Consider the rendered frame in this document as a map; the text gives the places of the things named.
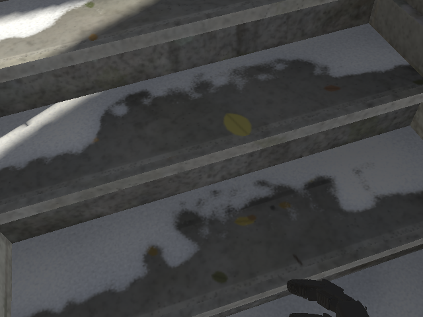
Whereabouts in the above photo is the right robot hand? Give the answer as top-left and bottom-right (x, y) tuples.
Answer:
(287, 279), (369, 317)

